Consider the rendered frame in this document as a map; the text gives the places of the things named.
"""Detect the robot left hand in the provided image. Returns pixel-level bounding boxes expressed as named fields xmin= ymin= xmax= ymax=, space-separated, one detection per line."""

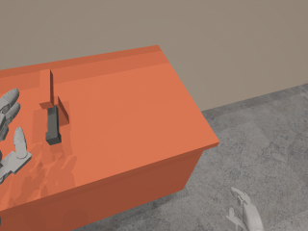
xmin=0 ymin=88 xmax=32 ymax=185

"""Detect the counter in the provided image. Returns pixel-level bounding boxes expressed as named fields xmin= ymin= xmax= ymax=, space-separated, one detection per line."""
xmin=0 ymin=44 xmax=219 ymax=231

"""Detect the robot right hand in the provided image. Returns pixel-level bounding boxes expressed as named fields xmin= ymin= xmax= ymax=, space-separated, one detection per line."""
xmin=226 ymin=187 xmax=265 ymax=231

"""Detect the tap lever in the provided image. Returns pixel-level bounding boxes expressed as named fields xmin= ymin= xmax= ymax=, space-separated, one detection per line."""
xmin=45 ymin=105 xmax=62 ymax=145

